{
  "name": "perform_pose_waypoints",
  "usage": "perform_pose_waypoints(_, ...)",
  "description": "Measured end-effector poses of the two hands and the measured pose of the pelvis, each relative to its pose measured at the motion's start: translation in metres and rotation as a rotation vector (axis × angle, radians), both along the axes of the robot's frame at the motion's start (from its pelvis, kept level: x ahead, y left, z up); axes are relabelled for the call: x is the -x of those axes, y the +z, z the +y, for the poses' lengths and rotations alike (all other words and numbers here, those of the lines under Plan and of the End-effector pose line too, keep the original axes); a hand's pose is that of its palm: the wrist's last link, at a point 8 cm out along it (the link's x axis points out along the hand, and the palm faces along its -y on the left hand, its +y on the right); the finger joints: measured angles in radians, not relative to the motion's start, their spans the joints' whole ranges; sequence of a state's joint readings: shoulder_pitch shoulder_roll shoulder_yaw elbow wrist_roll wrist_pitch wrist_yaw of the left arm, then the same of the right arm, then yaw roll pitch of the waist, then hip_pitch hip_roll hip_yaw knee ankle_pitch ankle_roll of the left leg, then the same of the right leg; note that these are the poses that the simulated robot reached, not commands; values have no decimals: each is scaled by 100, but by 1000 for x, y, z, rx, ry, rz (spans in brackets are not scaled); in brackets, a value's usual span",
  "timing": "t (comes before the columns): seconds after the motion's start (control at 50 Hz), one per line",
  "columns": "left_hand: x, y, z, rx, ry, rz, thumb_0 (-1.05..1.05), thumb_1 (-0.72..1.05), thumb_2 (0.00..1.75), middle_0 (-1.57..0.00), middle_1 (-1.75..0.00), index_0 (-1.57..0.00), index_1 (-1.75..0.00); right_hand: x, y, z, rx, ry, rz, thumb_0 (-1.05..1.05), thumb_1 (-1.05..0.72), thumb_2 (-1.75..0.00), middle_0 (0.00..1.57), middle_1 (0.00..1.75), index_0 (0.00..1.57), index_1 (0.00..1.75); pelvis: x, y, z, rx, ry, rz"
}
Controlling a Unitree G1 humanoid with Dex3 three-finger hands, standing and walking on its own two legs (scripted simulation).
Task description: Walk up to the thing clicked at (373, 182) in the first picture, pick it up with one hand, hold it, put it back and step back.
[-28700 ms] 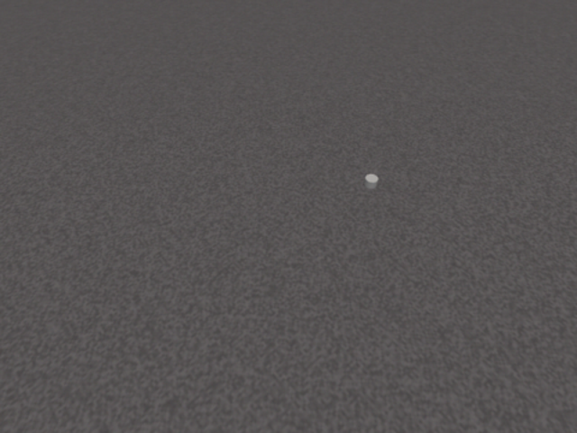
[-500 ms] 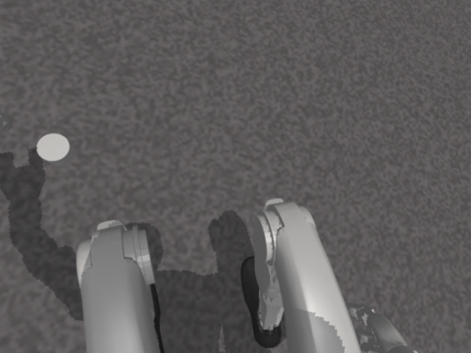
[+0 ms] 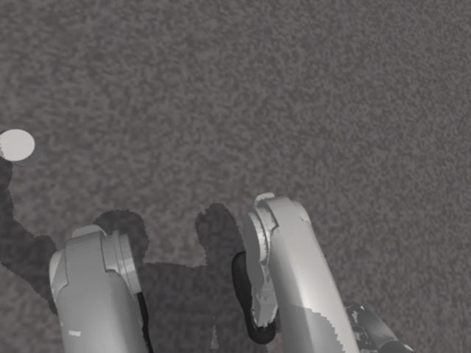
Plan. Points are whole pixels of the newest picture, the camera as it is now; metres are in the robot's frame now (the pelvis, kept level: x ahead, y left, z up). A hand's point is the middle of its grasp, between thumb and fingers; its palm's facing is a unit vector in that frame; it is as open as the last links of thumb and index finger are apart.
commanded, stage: rise first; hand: left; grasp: from above
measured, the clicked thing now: (20, 148) +0.49 +0.34 -0.30
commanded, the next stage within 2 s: none
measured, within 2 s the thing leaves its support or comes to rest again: neither
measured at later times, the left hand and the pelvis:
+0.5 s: hand out of the picture +0.43 +0.38 -0.18, palm faces -0.43 -0.12 -0.89, open 14.3 cm; pelvis +0.00 +0.00 -0.01, yaw -1 degrees
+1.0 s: hand out of the picture +0.45 +0.38 -0.19, palm faces -0.43 -0.12 -0.89, open 14.2 cm; pelvis +0.00 +0.00 -0.01, yaw -2 degrees
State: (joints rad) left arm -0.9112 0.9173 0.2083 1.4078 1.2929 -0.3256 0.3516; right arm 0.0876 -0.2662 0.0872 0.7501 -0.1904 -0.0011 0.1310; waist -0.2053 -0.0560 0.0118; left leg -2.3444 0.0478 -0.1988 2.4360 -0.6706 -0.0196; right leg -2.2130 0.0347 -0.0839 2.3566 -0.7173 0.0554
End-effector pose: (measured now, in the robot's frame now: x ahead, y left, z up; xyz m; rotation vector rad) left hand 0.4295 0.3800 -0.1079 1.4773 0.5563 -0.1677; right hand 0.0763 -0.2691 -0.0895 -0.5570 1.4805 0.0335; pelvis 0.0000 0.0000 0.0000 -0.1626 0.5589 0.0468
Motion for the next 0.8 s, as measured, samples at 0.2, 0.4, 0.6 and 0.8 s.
perform_pose_waypoints(0.2,-7,-9,-2,8,-1,0,0,-56,103,-7,-102,-7,-102,6,0,-1,6,2,25,0,-91,-91,20,29,20,30,-1,-4,1,7,-5,-6)
perform_pose_waypoints(0.4,-10,-13,-3,15,-12,-7,0,-57,104,-7,-102,-7,-102,7,2,2,11,11,21,0,-91,-91,20,29,20,30,0,-5,3,17,-8,-12)
perform_pose_waypoints(0.6,-13,-18,-2,12,-10,-10,0,-57,104,-8,-102,-7,-102,7,4,5,12,19,10,0,-91,-91,20,29,20,30,0,-7,4,22,-7,-18)
perform_pose_waypoints(0.8,-18,-23,-4,6,-5,-1,0,-56,103,-8,-102,-7,-103,14,4,5,7,23,14,0,-91,-91,20,29,20,30,2,-10,3,25,-10,-27)
